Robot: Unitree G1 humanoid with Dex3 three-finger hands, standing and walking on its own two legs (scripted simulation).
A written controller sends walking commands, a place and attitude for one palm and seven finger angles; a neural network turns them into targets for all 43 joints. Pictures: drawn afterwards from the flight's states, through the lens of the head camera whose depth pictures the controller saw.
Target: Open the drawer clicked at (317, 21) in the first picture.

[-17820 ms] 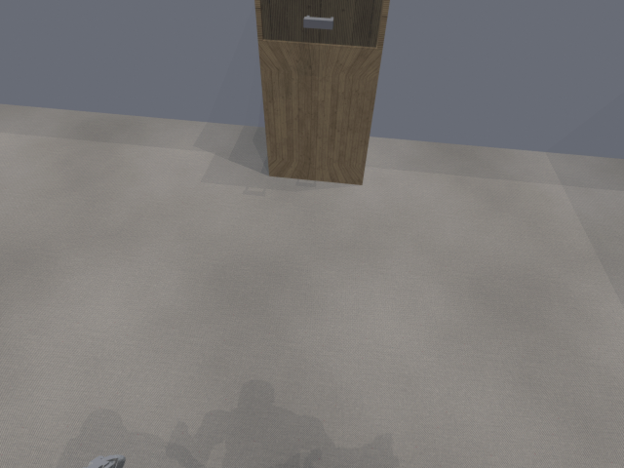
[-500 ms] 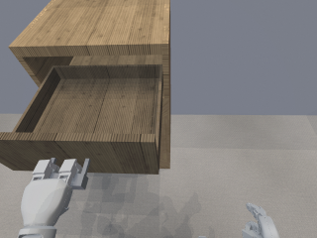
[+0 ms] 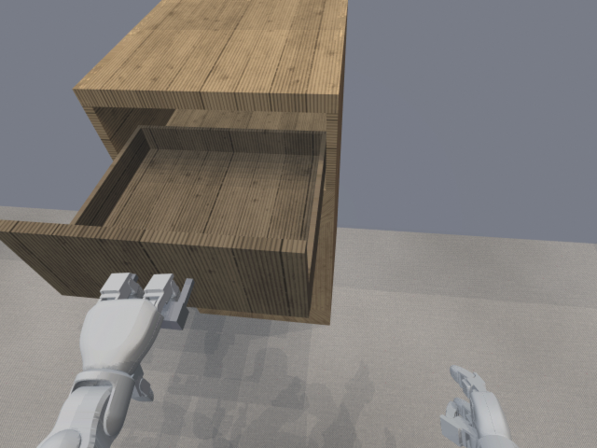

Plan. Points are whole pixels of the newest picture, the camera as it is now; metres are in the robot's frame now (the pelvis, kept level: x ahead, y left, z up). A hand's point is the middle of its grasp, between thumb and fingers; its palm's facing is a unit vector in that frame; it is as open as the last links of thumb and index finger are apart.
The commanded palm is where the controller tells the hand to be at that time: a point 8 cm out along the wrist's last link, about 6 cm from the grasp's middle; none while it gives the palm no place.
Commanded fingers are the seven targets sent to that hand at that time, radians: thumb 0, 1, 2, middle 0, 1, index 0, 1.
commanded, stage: lift the hand off the handle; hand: left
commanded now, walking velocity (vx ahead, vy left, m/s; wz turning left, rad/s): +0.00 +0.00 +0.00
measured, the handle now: (153, 297) +0.29 +0.26 +0.02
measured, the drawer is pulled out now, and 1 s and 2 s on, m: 0.30 0.29 0.23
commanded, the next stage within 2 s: open the thumb to release the handle in 0.78 s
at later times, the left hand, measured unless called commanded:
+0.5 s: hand (145, 331) +0.24 +0.25 +0.02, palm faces -0.01 -0.03 -1.00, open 13.5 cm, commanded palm +0.23 +0.25 +0.09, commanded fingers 0.00 -0.50 0.30 -0.30 -1.20 -0.30 -1.20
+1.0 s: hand (139, 332) +0.24 +0.25 +0.03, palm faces -0.10 -0.07 -0.99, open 13.6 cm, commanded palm +0.24 +0.26 +0.12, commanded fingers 0.00 -0.50 0.30 -0.25 -0.93 -0.25 -0.93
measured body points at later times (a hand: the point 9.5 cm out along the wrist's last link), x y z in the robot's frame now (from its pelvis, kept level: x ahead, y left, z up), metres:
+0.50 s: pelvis -0.01 +0.00 +0.00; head +0.01 -0.03 +0.45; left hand +0.24 +0.25 +0.07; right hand +0.17 -0.22 -0.11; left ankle -0.02 +0.14 -0.71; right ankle +0.05 -0.12 -0.71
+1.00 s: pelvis +0.03 +0.01 +0.01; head +0.07 -0.02 +0.46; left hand +0.24 +0.25 +0.08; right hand +0.22 -0.22 -0.10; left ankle -0.02 +0.14 -0.71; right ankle +0.05 -0.12 -0.71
